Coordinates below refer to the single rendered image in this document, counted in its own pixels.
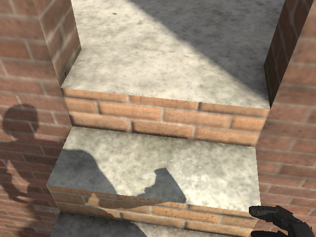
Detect stairs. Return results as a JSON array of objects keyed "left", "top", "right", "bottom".
[{"left": 46, "top": 88, "right": 270, "bottom": 237}]

